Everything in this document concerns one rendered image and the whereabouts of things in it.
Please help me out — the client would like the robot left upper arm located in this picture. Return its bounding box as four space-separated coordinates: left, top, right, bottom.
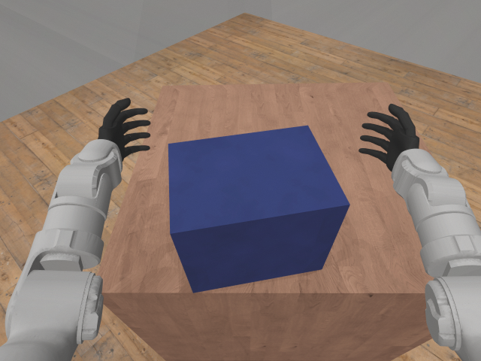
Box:
0 270 104 361

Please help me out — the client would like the carton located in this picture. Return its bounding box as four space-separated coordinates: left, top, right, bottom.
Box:
168 126 350 293

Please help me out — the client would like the right robot forearm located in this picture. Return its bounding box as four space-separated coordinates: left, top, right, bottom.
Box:
392 149 481 278

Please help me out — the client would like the robot left hand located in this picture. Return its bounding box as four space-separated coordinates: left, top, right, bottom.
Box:
98 98 150 161

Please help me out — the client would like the robot right hand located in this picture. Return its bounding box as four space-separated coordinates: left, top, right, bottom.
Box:
358 104 419 171

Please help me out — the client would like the left robot forearm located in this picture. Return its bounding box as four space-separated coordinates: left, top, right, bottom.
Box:
5 139 123 339

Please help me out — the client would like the robot right upper arm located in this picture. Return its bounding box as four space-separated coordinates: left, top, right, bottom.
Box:
425 276 481 361

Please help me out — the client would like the pedestal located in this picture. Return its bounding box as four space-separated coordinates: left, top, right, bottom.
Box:
97 82 434 361

